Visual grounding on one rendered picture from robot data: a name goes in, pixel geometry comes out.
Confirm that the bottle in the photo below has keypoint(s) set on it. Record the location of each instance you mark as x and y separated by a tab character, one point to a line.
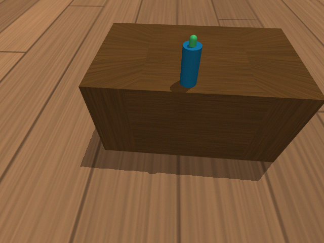
191	54

